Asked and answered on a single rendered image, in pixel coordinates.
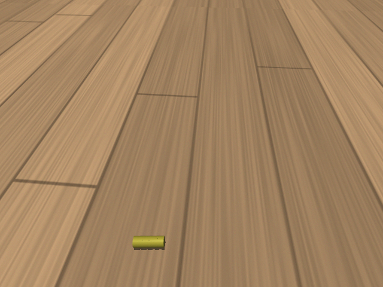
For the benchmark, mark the can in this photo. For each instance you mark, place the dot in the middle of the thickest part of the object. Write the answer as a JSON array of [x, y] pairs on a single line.
[[148, 242]]

